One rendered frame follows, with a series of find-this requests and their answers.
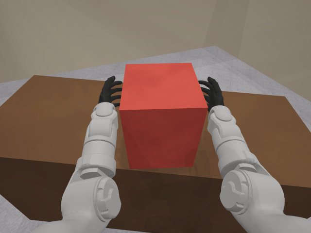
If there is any robot right upper arm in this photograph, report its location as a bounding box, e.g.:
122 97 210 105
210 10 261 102
220 169 311 233

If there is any robot right forearm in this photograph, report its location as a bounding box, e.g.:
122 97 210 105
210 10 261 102
207 105 272 179

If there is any robot left upper arm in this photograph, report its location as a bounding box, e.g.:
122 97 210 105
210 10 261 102
31 176 121 233

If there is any robot left forearm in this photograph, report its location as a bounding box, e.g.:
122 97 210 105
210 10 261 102
67 102 118 187

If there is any left robot hand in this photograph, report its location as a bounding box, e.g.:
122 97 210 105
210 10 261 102
98 76 122 107

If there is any carton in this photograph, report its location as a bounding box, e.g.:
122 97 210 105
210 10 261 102
119 63 208 169

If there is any pedestal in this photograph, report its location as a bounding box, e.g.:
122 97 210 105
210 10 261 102
0 75 311 233

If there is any right robot hand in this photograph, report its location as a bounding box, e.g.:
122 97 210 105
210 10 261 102
198 77 224 112

